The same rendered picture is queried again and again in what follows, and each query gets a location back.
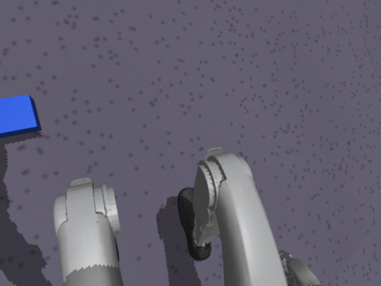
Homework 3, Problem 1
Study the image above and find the right robot foot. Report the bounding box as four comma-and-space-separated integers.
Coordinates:
177, 188, 211, 261

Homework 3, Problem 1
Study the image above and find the right robot hand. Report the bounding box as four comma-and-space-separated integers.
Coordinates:
279, 250, 321, 286

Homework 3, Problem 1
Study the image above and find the small box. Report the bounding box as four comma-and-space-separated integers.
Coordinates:
0, 95, 42, 138

